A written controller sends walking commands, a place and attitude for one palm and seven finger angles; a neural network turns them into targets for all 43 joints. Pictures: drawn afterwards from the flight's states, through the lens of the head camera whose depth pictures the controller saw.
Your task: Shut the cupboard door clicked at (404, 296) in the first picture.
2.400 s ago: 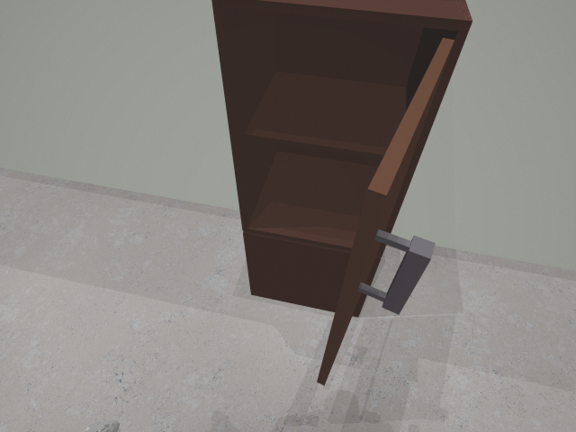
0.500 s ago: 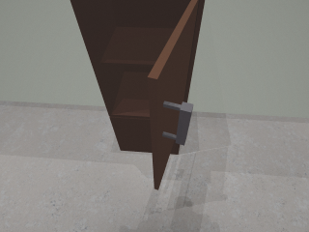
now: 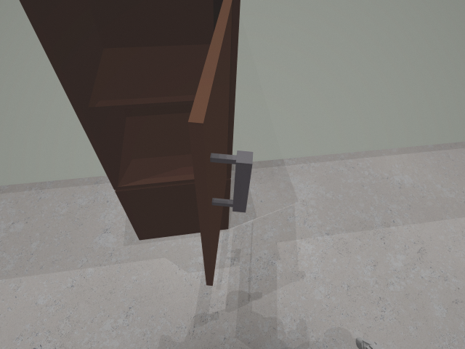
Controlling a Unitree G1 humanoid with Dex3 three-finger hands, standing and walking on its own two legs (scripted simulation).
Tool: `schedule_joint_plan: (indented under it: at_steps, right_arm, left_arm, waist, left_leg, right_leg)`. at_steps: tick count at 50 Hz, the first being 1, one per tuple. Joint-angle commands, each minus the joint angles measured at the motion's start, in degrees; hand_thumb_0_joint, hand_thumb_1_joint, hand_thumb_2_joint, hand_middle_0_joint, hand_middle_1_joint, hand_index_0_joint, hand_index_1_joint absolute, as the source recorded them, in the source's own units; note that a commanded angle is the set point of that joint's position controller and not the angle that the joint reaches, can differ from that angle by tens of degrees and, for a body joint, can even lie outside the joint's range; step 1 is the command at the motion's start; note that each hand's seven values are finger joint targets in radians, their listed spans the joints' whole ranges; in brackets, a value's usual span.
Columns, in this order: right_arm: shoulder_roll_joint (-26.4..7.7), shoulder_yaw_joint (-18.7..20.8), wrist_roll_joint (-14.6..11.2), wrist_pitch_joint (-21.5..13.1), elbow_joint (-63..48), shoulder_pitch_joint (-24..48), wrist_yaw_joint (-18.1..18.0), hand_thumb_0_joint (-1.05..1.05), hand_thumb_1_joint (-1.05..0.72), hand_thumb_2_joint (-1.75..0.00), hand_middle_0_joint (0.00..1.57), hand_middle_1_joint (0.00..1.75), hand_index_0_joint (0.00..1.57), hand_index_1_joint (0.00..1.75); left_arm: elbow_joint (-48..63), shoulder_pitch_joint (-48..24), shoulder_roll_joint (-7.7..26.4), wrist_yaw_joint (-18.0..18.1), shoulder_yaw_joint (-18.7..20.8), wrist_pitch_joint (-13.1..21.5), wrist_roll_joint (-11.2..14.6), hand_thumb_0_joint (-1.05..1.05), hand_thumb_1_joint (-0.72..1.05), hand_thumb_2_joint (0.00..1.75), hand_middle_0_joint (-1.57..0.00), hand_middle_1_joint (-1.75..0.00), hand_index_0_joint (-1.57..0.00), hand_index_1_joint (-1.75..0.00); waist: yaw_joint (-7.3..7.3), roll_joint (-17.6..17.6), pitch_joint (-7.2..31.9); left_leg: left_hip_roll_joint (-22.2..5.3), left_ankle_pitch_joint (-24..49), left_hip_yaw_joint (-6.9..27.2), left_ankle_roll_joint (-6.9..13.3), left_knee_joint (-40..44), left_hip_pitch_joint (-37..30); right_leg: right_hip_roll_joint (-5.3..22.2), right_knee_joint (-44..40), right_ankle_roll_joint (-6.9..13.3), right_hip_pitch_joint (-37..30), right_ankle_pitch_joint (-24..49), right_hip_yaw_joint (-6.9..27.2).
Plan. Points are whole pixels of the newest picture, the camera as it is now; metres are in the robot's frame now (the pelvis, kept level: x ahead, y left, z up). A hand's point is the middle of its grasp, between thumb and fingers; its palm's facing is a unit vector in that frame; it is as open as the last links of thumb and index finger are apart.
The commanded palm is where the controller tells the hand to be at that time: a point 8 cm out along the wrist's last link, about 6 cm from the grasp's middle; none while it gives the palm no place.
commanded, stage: walk to a spot facing it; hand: left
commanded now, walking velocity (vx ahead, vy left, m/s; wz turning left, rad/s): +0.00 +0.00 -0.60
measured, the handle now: (229, 183) +0.37 +0.05 +0.09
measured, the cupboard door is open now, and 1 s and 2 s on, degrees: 76 76 100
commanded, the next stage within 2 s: none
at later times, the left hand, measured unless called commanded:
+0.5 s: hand (167, 326) +0.18 +0.15 -0.16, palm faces -0.37 -0.90 -0.23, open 7.4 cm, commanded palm none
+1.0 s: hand (166, 304) +0.22 +0.17 -0.18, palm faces -0.54 -0.82 -0.16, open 7.4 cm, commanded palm none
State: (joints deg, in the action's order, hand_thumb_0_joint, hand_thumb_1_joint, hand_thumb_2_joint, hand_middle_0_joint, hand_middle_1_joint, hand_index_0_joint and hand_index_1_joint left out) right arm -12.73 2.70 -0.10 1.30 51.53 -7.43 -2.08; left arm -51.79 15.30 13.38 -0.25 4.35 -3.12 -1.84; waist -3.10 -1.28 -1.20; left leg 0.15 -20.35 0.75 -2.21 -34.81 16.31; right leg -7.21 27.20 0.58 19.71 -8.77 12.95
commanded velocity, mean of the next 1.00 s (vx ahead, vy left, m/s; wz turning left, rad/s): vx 0.16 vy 0.00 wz -0.60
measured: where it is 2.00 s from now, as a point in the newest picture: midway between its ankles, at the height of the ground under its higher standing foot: outside the picture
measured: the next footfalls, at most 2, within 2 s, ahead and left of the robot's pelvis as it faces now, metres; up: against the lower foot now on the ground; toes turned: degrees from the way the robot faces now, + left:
left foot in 0.02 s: +0.02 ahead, +0.12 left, +0.00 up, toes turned -2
right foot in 0.48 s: -0.03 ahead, -0.11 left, +0.00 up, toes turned -23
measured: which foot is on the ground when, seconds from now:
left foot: up 0.00-0.00, down 0.02-0.48, up 0.50-0.84, down 0.86-1.00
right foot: down 0.00-0.02, up 0.04-0.46, down 0.48-0.86, up 0.88-1.00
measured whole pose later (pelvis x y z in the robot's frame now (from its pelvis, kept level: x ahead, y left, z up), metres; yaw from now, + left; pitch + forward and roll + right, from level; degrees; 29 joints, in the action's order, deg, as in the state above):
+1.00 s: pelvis +0.09 +0.01 +0.00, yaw -38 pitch +0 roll -2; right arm -10.2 0.6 1.5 -3.3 51.9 -16.7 -1.2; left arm -56.3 18.5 14.0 -2.9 5.7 -2.9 -2.4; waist -0.9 -2.8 0.4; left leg -5.0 -18.3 -11.0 1.1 -29.6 11.1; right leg 0.3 64.7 -0.9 26.9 -19.4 0.2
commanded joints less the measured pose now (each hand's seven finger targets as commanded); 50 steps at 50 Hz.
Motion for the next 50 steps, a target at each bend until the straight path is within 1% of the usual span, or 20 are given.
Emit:
schedule_joint_plan:
  at_steps: [1, 2, 4, 6, 15, 20, 22, 23, 24, 25, 29, 32, 38, 41, 42, 43, 44, 45, 47, 50]
  right_arm:
    - [-14.57, 3.07, 1.12, -2.24, -3.51, -7.85, -0.96, 0.00, -0.90, -0.90, 0.20, 0.30, 0.20, 0.30]
    - [-14.48, 2.67, 1.17, -2.05, -4.84, -4.99, -1.18, 0.00, -0.90, -0.90, 0.20, 0.30, 0.20, 0.30]
    - [-9.21, 0.93, 1.62, -2.38, -5.51, 0.39, -1.04, 0.00, -0.90, -0.90, 0.20, 0.30, 0.20, 0.30]
    - [-8.44, 0.66, 1.52, -2.74, -5.69, 0.54, -0.95, 0.00, -0.90, -0.90, 0.20, 0.30, 0.20, 0.30]
    - [-10.57, 2.12, 1.56, -2.49, -0.61, -12.09, -0.48, 0.00, -0.90, -0.90, 0.20, 0.30, 0.20, 0.30]
    - [-11.81, 2.85, 1.76, -2.14, 0.17, -11.15, 0.12, 0.00, -0.90, -0.90, 0.20, 0.30, 0.20, 0.30]
    - [-12.06, 2.93, 1.37, -2.00, 0.09, -10.61, 0.40, 0.00, -0.90, -0.90, 0.20, 0.30, 0.20, 0.30]
    - [-10.72, 2.69, 0.68, -1.89, -0.46, -11.29, 0.86, 0.00, -0.90, -0.90, 0.20, 0.30, 0.20, 0.30]
    - [-5.82, 1.33, 0.77, -1.73, -3.18, -10.04, 1.09, 0.00, -0.90, -0.90, 0.20, 0.30, 0.20, 0.30]
    - [-6.46, 1.27, 1.09, -0.95, -4.61, -7.28, 0.19, 0.00, -0.90, -0.90, 0.20, 0.30, 0.20, 0.30]
    - [-6.74, 1.52, 1.78, -0.29, -3.23, -4.20, 1.17, 0.00, -0.90, -0.90, 0.20, 0.30, 0.20, 0.30]
    - [-6.14, 1.95, 1.98, -0.46, -2.82, -5.20, 2.16, 0.00, -0.90, -0.90, 0.20, 0.30, 0.20, 0.30]
    - [-5.30, 1.90, 1.47, -2.38, -5.24, -3.89, 2.70, 0.00, -0.90, -0.90, 0.20, 0.30, 0.20, 0.30]
    - [-5.26, 1.74, 1.26, -3.64, -3.77, -10.15, 1.95, 0.00, -0.90, -0.90, 0.20, 0.30, 0.20, 0.30]
    - [-6.99, 1.93, 1.16, -4.22, -2.17, -15.05, 1.08, 0.00, -0.90, -0.90, 0.20, 0.30, 0.20, 0.30]
    - [-12.60, 3.07, 1.80, -4.66, -0.35, -20.96, 0.37, 0.00, -0.90, -0.90, 0.20, 0.30, 0.20, 0.30]
    - [-16.93, 3.29, 2.21, -4.54, -0.20, -24.28, 0.28, 0.00, -0.90, -0.90, 0.20, 0.30, 0.20, 0.30]
    - [-14.10, 2.59, 2.05, -4.39, -0.44, -20.13, 0.12, 0.00, -0.90, -0.90, 0.20, 0.30, 0.20, 0.30]
    - [-8.62, 0.94, 1.85, -5.26, -1.25, -14.06, 0.21, 0.00, -0.90, -0.90, 0.20, 0.30, 0.20, 0.30]
    - [-5.37, 0.04, 1.35, -6.29, 0.26, -14.25, -0.16, 0.00, -0.90, -0.90, 0.20, 0.30, 0.20, 0.30]
  left_arm:
    - [7.09, -1.87, 4.90, -0.43, 2.00, 0.61, 1.05, 0.00, 0.90, 0.90, -0.20, -0.30, -0.20, -0.30]
    - [7.13, -3.44, 7.56, -0.64, 2.91, 0.61, 0.19, 0.00, 0.90, 0.90, -0.20, -0.30, -0.20, -0.30]
    - [4.28, -1.13, 7.81, -1.43, 3.45, 0.12, -0.38, 0.00, 0.90, 0.90, -0.20, -0.30, -0.20, -0.30]
    - [3.48, 0.20, 6.23, -1.89, 2.78, -0.28, -0.11, 0.00, 0.90, 0.90, -0.20, -0.30, -0.20, -0.30]
    - [6.06, -11.01, 4.31, -2.15, 0.61, -0.07, 0.55, 0.00, 0.90, 0.90, -0.20, -0.30, -0.20, -0.30]
    - [6.17, -10.72, 4.11, -1.91, 0.45, 0.58, 0.63, 0.00, 0.90, 0.90, -0.20, -0.30, -0.20, -0.30]
    - [4.82, -5.99, 5.19, -1.58, 0.73, 1.34, 0.58, 0.00, 0.90, 0.90, -0.20, -0.30, -0.20, -0.30]
    - [3.32, -0.79, 9.06, -1.03, 1.22, 2.23, 0.36, 0.00, 0.90, 0.90, -0.20, -0.30, -0.20, -0.30]
    - [2.07, 2.52, 14.95, 0.01, 2.47, 2.97, 0.29, 0.00, 0.90, 0.90, -0.20, -0.30, -0.20, -0.30]
    - [1.96, 4.41, 15.50, 0.87, 2.85, 2.36, 1.29, 0.00, 0.90, 0.90, -0.20, -0.30, -0.20, -0.30]
    - [3.89, -2.90, 10.58, 0.75, 2.01, 2.51, 0.93, 0.00, 0.90, 0.90, -0.20, -0.30, -0.20, -0.30]
    - [3.94, -3.61, 10.47, 0.24, 1.98, 3.44, 0.48, 0.00, 0.90, 0.90, -0.20, -0.30, -0.20, -0.30]
    - [3.30, -1.47, 11.46, -0.32, 2.49, 4.08, 0.12, 0.00, 0.90, 0.90, -0.20, -0.30, -0.20, -0.30]
    - [3.29, -3.14, 10.77, -0.49, 2.80, 3.84, 0.30, 0.00, 0.90, 0.90, -0.20, -0.30, -0.20, -0.30]
    - [3.76, -3.24, 8.41, -0.61, 2.39, 3.70, 0.53, 0.00, 0.90, 0.90, -0.20, -0.30, -0.20, -0.30]
    - [4.83, -2.94, 4.06, -1.10, 1.56, 3.36, 1.06, 0.00, 0.90, 0.90, -0.20, -0.30, -0.20, -0.30]
    - [6.95, -3.88, 1.95, -1.63, 1.20, 3.64, 0.95, 0.00, 0.90, 0.90, -0.20, -0.30, -0.20, -0.30]
    - [6.78, -5.89, 4.21, -1.52, 1.74, 3.27, 0.17, 0.00, 0.90, 0.90, -0.20, -0.30, -0.20, -0.30]
    - [4.32, -5.79, 4.23, -2.92, 2.24, 3.26, -0.39, 0.00, 0.90, 0.90, -0.20, -0.30, -0.20, -0.30]
    - [1.28, -1.18, 1.29, -3.17, 1.76, 2.36, -0.29, 0.00, 0.90, 0.90, -0.20, -0.30, -0.20, -0.30]
  waist:
    - [4.34, 18.95, 2.75]
    - [4.18, 15.37, -0.16]
    - [0.34, 8.55, -2.74]
    - [0.18, 8.64, -1.31]
    - [6.38, 11.54, 0.50]
    - [5.67, 13.04, 1.88]
    - [2.80, 10.71, 5.11]
    - [0.65, 3.13, 9.05]
    - [-0.25, -14.23, 9.86]
    - [-1.69, -11.70, 10.25]
    - [1.54, -5.50, 1.52]
    - [2.38, -6.24, -1.75]
    - [2.08, -9.01, -2.45]
    - [5.26, -7.77, -0.70]
    - [7.17, -3.14, 1.53]
    - [9.78, 12.83, 3.78]
    - [10.08, 21.90, 1.83]
    - [8.72, 19.36, -1.85]
    - [5.44, 7.97, -7.63]
    - [3.47, 9.27, -4.95]
  left_leg:
    - [-22.32, -1.25, 22.87, 7.62, 24.35, -17.07]
    - [-27.94, 0.83, 25.21, 11.10, 25.23, -6.15]
    - [-18.64, 10.28, 11.75, 9.02, 21.94, 0.13]
    - [-15.45, 16.91, 4.77, 8.61, 19.62, -1.95]
    - [-18.59, 39.39, -1.74, 10.06, 13.49, -14.84]
    - [-20.66, 39.99, -4.50, 8.64, 9.24, -12.17]
    - [-19.19, 37.27, -7.94, 5.06, 1.71, -9.48]
    - [-17.26, 31.19, -11.24, 1.58, -8.72, -2.62]
    - [-8.87, -7.47, -13.54, -2.11, -20.19, 15.80]
    - [-7.83, -15.48, -5.53, -2.55, -27.09, 18.85]
    - [-9.03, -4.13, -3.07, -3.29, -29.28, 19.33]
    - [-7.94, 0.41, -4.29, -3.38, -24.41, 15.58]
    - [-4.25, -0.05, -5.44, -2.54, -8.98, 7.79]
    - [-1.95, 3.23, -7.42, -1.78, 3.94, -5.46]
    - [-3.32, 2.44, -5.97, -1.29, 10.61, -15.28]
    - [-16.40, -12.24, 9.57, 1.80, 18.44, -23.95]
    - [-29.72, -24.39, 25.88, 6.62, 26.60, -21.57]
    - [-31.76, -30.59, 28.12, 7.53, 29.89, -12.75]
    - [-25.00, -18.78, 14.96, 5.57, 29.59, -6.55]
    - [-18.98, 3.43, -1.18, 3.15, 25.62, -9.09]
  right_leg:
    - [-1.30, 18.11, -1.71, 19.78, -20.13, -2.63]
    - [3.36, 30.67, -3.67, 17.21, -21.08, -5.71]
    - [4.98, 41.32, -4.34, 12.93, -13.68, -7.44]
    - [5.80, 43.91, -4.85, 13.05, -11.36, -9.59]
    - [8.45, 24.14, -4.96, 9.70, -15.54, -16.03]
    - [7.72, 12.80, -2.70, 1.17, -15.26, -17.76]
    - [7.16, -0.16, -1.54, -8.93, -4.60, -18.57]
    - [12.55, -5.28, 0.55, -20.92, 6.78, -12.70]
    - [27.17, -4.74, 6.43, -31.83, 34.27, 4.70]
    - [31.32, -2.79, 11.35, -29.05, 41.67, 6.85]
    - [21.97, -10.49, 10.06, -15.62, 0.98, 3.35]
    - [19.32, -14.69, 9.12, -7.32, -14.70, 3.68]
    - [17.67, -14.02, 9.05, -3.27, -19.21, 6.94]
    - [14.48, -7.56, 6.90, 0.88, -18.06, 6.03]
    - [11.16, -0.21, 4.98, 5.69, -16.36, 4.09]
    - [4.29, 16.45, 1.95, 15.84, -20.45, -3.34]
    - [2.54, 31.39, -0.60, 23.55, -25.63, -11.61]
    - [8.07, 38.90, -0.49, 23.81, -21.32, -8.02]
    - [11.15, 43.20, -1.09, 22.61, -10.98, -10.96]
    - [11.29, 43.35, -2.07, 19.84, -3.11, -12.78]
